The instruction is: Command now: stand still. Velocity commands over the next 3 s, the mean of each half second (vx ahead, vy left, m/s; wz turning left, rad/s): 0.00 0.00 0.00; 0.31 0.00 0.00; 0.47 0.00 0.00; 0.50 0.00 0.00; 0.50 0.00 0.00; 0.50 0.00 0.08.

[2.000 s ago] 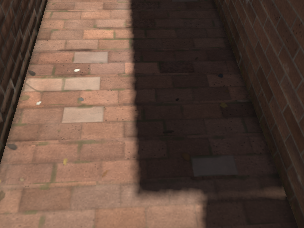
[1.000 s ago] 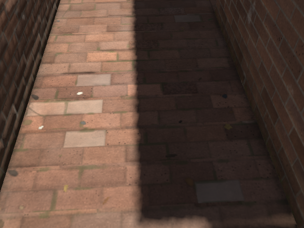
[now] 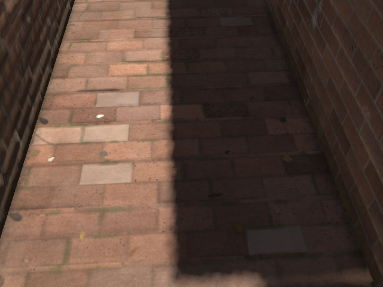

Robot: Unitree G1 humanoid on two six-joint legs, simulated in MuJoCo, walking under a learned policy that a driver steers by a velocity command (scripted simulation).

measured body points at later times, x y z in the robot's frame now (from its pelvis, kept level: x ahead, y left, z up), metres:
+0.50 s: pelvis +0.00 +0.00 +0.00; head +0.02 +0.00 +0.45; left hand -0.02 +0.23 -0.16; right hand +0.02 -0.24 -0.16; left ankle +0.01 +0.11 -0.74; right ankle -0.03 -0.13 -0.74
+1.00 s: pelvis +0.13 -0.04 +0.00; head +0.15 -0.05 +0.45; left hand +0.02 +0.19 -0.13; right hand +0.28 -0.28 -0.13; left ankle +0.24 +0.11 -0.66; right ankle +0.00 -0.12 -0.74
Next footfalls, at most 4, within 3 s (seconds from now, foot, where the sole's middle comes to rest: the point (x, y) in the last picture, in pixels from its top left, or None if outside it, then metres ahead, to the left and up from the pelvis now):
1.18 left None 0.44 0.08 -0.77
1.74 right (243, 221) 0.75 -0.17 -0.77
2.32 left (179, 152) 1.10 0.09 -0.77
2.88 right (228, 104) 1.41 -0.16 -0.77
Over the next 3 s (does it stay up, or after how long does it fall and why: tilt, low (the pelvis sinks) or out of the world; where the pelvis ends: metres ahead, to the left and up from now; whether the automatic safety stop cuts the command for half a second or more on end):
stays up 1.29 -0.06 -0.01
